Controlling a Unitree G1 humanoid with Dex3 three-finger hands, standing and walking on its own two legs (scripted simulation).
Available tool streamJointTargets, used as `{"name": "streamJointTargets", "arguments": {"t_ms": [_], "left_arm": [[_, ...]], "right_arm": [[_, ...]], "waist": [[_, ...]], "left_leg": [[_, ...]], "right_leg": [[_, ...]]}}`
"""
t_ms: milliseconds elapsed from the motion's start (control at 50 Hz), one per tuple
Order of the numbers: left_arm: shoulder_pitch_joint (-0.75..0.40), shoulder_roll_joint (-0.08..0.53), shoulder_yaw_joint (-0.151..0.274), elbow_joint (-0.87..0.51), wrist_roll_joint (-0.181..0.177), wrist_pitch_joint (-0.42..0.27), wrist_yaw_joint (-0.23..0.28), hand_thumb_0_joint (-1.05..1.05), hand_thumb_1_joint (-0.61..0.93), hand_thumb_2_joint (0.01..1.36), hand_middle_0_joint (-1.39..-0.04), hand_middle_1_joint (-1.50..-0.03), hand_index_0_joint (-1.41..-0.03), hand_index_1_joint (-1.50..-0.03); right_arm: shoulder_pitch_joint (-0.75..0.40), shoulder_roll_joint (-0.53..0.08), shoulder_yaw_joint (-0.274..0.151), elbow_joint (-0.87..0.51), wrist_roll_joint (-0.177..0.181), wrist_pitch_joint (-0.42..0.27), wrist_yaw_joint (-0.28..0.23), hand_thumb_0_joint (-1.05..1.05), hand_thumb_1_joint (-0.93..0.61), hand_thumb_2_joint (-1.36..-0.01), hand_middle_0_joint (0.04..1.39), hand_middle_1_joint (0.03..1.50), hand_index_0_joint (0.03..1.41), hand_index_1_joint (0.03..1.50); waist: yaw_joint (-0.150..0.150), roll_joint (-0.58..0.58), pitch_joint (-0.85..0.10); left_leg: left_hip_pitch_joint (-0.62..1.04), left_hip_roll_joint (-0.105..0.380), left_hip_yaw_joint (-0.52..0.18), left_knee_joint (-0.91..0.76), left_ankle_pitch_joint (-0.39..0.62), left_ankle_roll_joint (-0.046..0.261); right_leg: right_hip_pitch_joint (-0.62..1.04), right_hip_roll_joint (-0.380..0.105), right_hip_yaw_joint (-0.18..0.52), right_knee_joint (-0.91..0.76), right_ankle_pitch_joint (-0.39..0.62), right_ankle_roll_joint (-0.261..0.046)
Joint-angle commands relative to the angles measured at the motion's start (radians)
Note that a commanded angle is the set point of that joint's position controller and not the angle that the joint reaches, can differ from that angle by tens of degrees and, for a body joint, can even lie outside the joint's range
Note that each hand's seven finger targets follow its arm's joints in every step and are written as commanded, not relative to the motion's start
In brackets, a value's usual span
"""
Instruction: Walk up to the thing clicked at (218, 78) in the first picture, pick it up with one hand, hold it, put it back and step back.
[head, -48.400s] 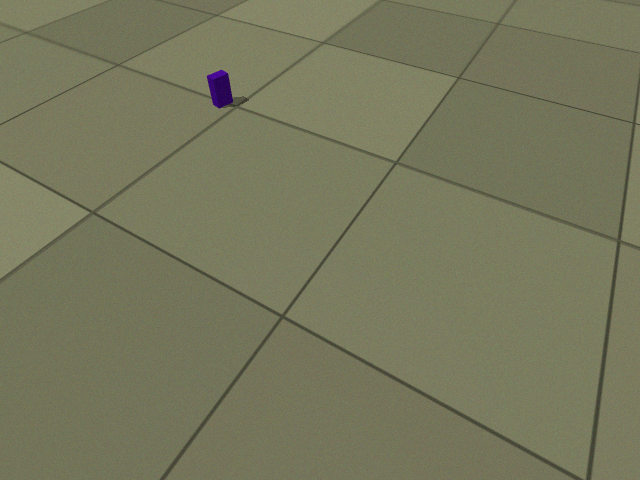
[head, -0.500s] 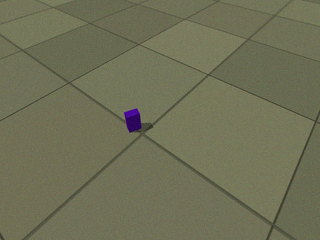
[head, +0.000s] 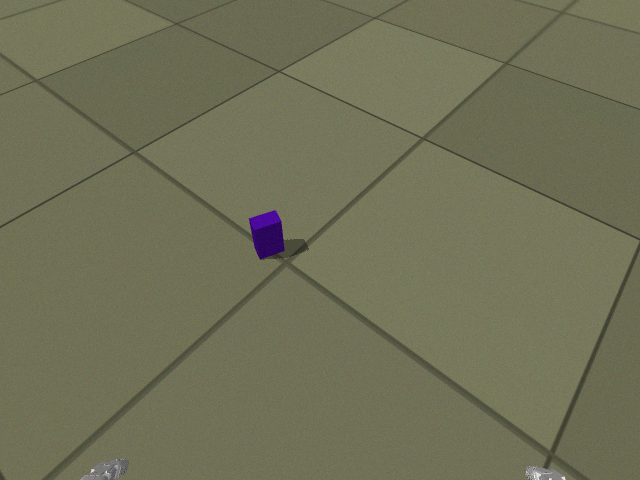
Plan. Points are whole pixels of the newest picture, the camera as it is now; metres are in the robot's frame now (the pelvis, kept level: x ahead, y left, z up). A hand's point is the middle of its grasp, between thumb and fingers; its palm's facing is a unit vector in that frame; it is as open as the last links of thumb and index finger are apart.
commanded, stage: step back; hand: left
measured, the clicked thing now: (267, 235) +1.01 +0.22 -0.68
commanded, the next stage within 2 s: stand in 0.06 s
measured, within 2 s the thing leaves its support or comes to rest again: neither
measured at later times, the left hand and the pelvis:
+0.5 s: hand out of the picture +0.07 +0.23 -0.14, palm faces -0.03 -0.95 -0.32, open 7.4 cm; pelvis -0.02 -0.01 +0.02, yaw +0 degrees
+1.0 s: hand out of the picture +0.03 +0.24 -0.14, palm faces -0.04 -0.94 -0.34, open 7.4 cm; pelvis -0.03 -0.02 +0.02, yaw +0 degrees
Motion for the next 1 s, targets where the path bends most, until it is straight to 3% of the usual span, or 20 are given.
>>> {"name": "streamJointTargets", "arguments": {"t_ms": [0, 40, 100, 140, 240, 320, 440, 480, 560, 680, 720, 760, 800, 860, 940, 980], "left_arm": [[-0.032, 0.218, 0.049, -0.058, 0.002, -0.022, 0.019, 0.0, 0.9, 0.9, -0.2, -0.3, -0.2, -0.3], [-0.053, 0.178, 0.025, -0.035, -0.011, -0.013, 0.016, 0.0, 0.9, 0.9, -0.2, -0.3, -0.2, -0.3], [-0.048, 0.183, 0.021, -0.028, -0.008, -0.013, 0.018, 0.0, 0.9, 0.9, -0.2, -0.3, -0.2, -0.3], [-0.05, 0.193, 0.02, -0.013, -0.006, -0.014, 0.021, 0.0, 0.9, 0.9, -0.2, -0.3, -0.2, -0.3], [-0.076, 0.187, 0.013, 0.006, -0.007, -0.012, 0.015, 0.0, 0.9, 0.9, -0.2, -0.3, -0.2, -0.3], [-0.089, 0.191, 0.013, 0.024, -0.004, -0.011, 0.012, 0.0, 0.9, 0.9, -0.2, -0.3, -0.2, -0.3], [-0.082, 0.194, 0.01, 0.046, -0.001, -0.02, 0.008, 0.0, 0.9, 0.9, -0.2, -0.3, -0.2, -0.3], [-0.079, 0.192, 0.01, 0.047, -0.002, -0.019, 0.007, 0.0, 0.9, 0.9, -0.2, -0.3, -0.2, -0.3], [-0.069, 0.197, 0.009, 0.058, 0.0, -0.019, 0.005, 0.0, 0.9, 0.9, -0.2, -0.3, -0.2, -0.3], [-0.054, 0.204, 0.008, 0.056, 0.004, -0.018, 0.005, 0.0, 0.9, 0.9, -0.2, -0.3, -0.2, -0.3], [-0.046, 0.211, 0.008, 0.055, 0.003, -0.017, 0.004, 0.0, 0.9, 0.9, -0.2, -0.3, -0.2, -0.3], [-0.04, 0.201, 0.006, 0.053, 0.0, -0.019, 0.004, 0.0, 0.9, 0.9, -0.2, -0.3, -0.2, -0.3], [-0.035, 0.206, 0.007, 0.053, 0.001, -0.022, 0.004, 0.0, 0.9, 0.9, -0.2, -0.3, -0.2, -0.3], [-0.027, 0.206, 0.004, 0.054, -0.001, -0.019, 0.003, 0.0, 0.9, 0.9, -0.2, -0.3, -0.2, -0.3], [-0.019, 0.198, 0.002, 0.054, -0.004, -0.014, 0.002, 0.0, 0.9, 0.9, -0.2, -0.3, -0.2, -0.3], [-0.014, 0.202, 0.001, 0.052, -0.002, -0.015, 0.002, 0.0, 0.9, 0.9, -0.2, -0.3, -0.2, -0.3]], "right_arm": [[-0.019, -0.22, -0.049, -0.048, 0.001, -0.014, -0.016, 0.0, -0.9, -0.9, 0.2, 0.3, 0.2, 0.3], [-0.052, -0.218, -0.027, -0.041, 0.01, -0.014, -0.014, 0.0, -0.9, -0.9, 0.2, 0.3, 0.2, 0.3], [-0.059, -0.232, -0.03, -0.025, 0.009, -0.018, -0.014, 0.0, -0.9, -0.9, 0.2, 0.3, 0.2, 0.3], [-0.051, -0.221, -0.024, -0.013, 0.012, -0.017, -0.015, 0.0, -0.9, -0.9, 0.2, 0.3, 0.2, 0.3], [-0.097, -0.209, -0.012, 0.003, 0.015, -0.012, -0.007, 0.0, -0.9, -0.9, 0.2, 0.3, 0.2, 0.3], [-0.106, -0.206, -0.009, 0.021, 0.009, -0.01, -0.004, 0.0, -0.9, -0.9, 0.2, 0.3, 0.2, 0.3], [-0.103, -0.207, -0.007, 0.043, 0.009, -0.015, 0.0, 0.0, -0.9, -0.9, 0.2, 0.3, 0.2, 0.3], [-0.099, -0.209, -0.005, 0.05, 0.006, -0.014, 0.001, 0.0, -0.9, -0.9, 0.2, 0.3, 0.2, 0.3], [-0.086, -0.207, -0.004, 0.058, 0.003, -0.015, 0.004, 0.0, -0.9, -0.9, 0.2, 0.3, 0.2, 0.3], [-0.053, -0.214, -0.007, 0.066, 0.002, -0.009, 0.009, 0.0, -0.9, -0.9, 0.2, 0.3, 0.2, 0.3], [-0.046, -0.205, -0.004, 0.067, 0.0, -0.008, 0.011, 0.0, -0.9, -0.9, 0.2, 0.3, 0.2, 0.3], [-0.042, -0.216, -0.004, 0.066, 0.001, -0.012, 0.01, 0.0, -0.9, -0.9, 0.2, 0.3, 0.2, 0.3], [-0.04, -0.212, -0.004, 0.064, -0.002, -0.013, 0.009, 0.0, -0.9, -0.9, 0.2, 0.3, 0.2, 0.3], [-0.03, -0.213, 0.0, 0.068, 0.0, -0.009, 0.008, 0.0, -0.9, -0.9, 0.2, 0.3, 0.2, 0.3], [-0.018, -0.222, 0.001, 0.071, 0.001, -0.011, 0.005, 0.0, -0.9, -0.9, 0.2, 0.3, 0.2, 0.3], [-0.027, -0.22, 0.002, 0.066, 0.001, -0.012, 0.005, 0.0, -0.9, -0.9, 0.2, 0.3, 0.2, 0.3]], "waist": [[-0.007, -0.015, -0.151], [-0.008, -0.02, -0.117], [-0.011, -0.007, -0.163], [-0.016, -0.02, -0.178], [-0.014, 0.003, -0.149], [-0.012, 0.009, -0.112], [-0.014, 0.006, -0.113], [-0.012, 0.016, -0.097], [-0.013, 0.0, -0.079], [-0.018, -0.018, -0.052], [-0.015, -0.03, -0.051], [-0.014, 0.006, -0.078], [-0.013, -0.017, -0.092], [-0.01, -0.015, -0.054], [-0.01, 0.023, -0.055], [-0.007, 0.011, -0.085]], "left_leg": [[0.013, 0.107, -0.07, -0.051, 0.496, 0.048], [0.026, 0.124, -0.111, -0.13, 0.502, 0.042], [0.11, 0.131, -0.093, -0.132, 0.65, 0.032], [0.13, 0.125, -0.077, -0.144, 0.668, 0.024], [0.137, 0.125, -0.077, -0.233, 0.5, 0.016], [0.104, 0.121, -0.077, -0.287, 0.358, 0.006], [0.125, 0.127, -0.079, -0.307, 0.34, 0.001], [0.104, 0.122, -0.075, -0.32, 0.269, 0.0], [0.083, 0.123, -0.083, -0.332, 0.222, 0.001], [0.074, 0.111, -0.078, -0.313, 0.134, 0.008], [0.078, 0.114, -0.082, -0.315, 0.138, 0.009], [0.072, 0.123, -0.088, -0.321, 0.173, 0.011], [0.062, 0.126, -0.087, -0.319, 0.194, 0.011], [0.043, 0.115, -0.084, -0.316, 0.159, 0.008], [0.031, 0.118, -0.088, -0.324, 0.14, 0.007], [0.054, 0.129, -0.093, -0.322, 0.199, 0.009]], "right_leg": [[0.094, -0.097, 0.077, -0.008, 0.451, -0.084], [0.073, -0.104, 0.091, -0.082, 0.474, -0.064], [0.118, -0.105, 0.074, -0.095, 0.583, -0.051], [0.156, -0.114, 0.073, -0.106, 0.639, -0.051], [0.152, -0.104, 0.074, -0.203, 0.451, -0.033], [0.138, -0.107, 0.082, -0.248, 0.325, -0.034], [0.132, -0.115, 0.09, -0.276, 0.325, -0.032], [0.115, -0.112, 0.095, -0.294, 0.262, -0.03], [0.101, -0.111, 0.096, -0.306, 0.206, -0.032], [0.025, -0.111, 0.123, -0.346, 0.044, -0.029], [0.016, -0.113, 0.127, -0.345, 0.034, -0.035], [0.057, -0.106, 0.113, -0.317, 0.128, -0.034], [0.083, -0.111, 0.113, -0.307, 0.153, -0.036], [0.047, -0.108, 0.121, -0.325, 0.089, -0.032], [0.057, -0.103, 0.115, -0.306, 0.112, -0.034], [0.076, -0.106, 0.109, -0.288, 0.167, -0.04]]}}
